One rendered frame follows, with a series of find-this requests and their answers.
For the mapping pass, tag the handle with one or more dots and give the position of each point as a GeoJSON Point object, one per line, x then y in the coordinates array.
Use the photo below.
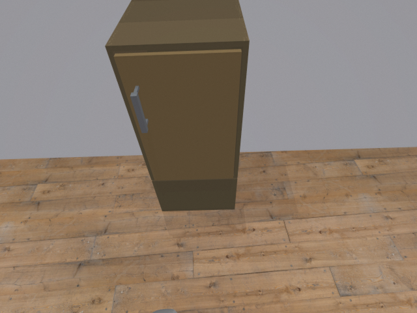
{"type": "Point", "coordinates": [143, 122]}

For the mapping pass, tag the cupboard door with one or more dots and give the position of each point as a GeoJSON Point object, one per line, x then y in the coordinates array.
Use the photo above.
{"type": "Point", "coordinates": [191, 101]}

